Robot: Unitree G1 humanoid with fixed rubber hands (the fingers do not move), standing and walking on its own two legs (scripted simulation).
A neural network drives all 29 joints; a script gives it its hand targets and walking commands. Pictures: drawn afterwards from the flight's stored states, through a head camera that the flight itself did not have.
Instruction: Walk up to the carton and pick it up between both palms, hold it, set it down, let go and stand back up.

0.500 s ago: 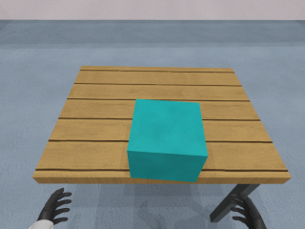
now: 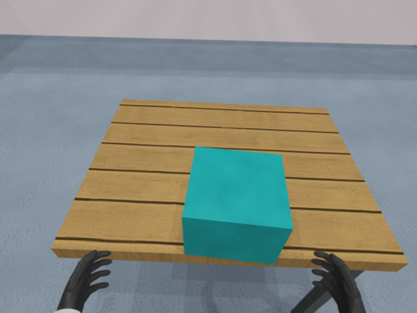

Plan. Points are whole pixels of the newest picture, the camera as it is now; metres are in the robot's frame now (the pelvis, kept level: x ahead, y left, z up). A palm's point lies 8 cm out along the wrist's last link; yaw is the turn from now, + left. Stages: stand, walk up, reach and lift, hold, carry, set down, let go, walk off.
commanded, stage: reach and lift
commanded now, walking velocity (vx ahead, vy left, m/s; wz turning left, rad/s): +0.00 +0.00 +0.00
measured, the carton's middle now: (233, 203) +0.36 -0.05 -0.01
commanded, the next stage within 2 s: none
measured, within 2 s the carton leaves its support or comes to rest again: neither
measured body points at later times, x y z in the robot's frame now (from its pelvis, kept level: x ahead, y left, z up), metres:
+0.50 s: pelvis -0.01 +0.00 +0.00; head -0.02 +0.01 +0.45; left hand +0.17 +0.21 +0.02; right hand +0.17 -0.21 +0.03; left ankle -0.03 +0.14 -0.75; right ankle +0.01 -0.15 -0.75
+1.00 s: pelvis +0.01 -0.01 +0.00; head +0.01 +0.00 +0.45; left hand +0.24 +0.21 +0.07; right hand +0.24 -0.22 +0.07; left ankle -0.03 +0.14 -0.75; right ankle +0.01 -0.15 -0.75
